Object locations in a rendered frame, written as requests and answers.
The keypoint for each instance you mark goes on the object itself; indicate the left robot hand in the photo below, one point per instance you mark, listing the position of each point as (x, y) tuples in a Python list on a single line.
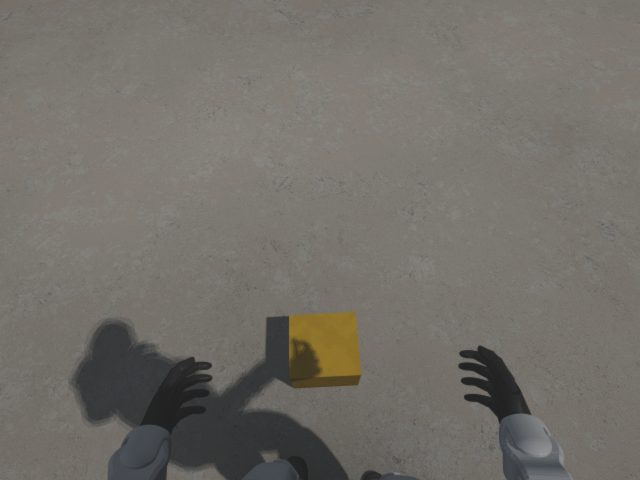
[(164, 409)]

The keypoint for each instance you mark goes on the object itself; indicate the right robot hand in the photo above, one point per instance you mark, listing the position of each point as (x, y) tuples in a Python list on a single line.
[(506, 397)]

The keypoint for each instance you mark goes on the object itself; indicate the carton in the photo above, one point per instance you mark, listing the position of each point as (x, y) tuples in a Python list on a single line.
[(323, 350)]

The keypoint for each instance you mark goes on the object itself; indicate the robot left shin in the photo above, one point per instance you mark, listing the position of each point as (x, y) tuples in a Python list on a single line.
[(285, 462)]

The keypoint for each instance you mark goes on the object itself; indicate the left robot forearm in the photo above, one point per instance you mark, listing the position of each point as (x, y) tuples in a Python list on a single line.
[(144, 455)]

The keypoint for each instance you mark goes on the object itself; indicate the right robot forearm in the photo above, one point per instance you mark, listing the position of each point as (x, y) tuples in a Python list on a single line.
[(529, 451)]

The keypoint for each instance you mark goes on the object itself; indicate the robot left foot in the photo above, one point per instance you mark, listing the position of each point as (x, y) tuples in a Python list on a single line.
[(300, 465)]

